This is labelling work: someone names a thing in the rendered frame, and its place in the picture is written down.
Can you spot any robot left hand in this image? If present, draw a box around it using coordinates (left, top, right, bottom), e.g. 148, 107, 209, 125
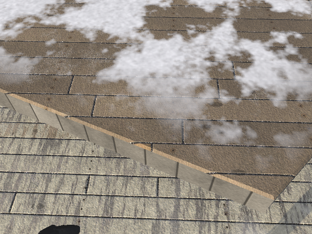
38, 224, 80, 234

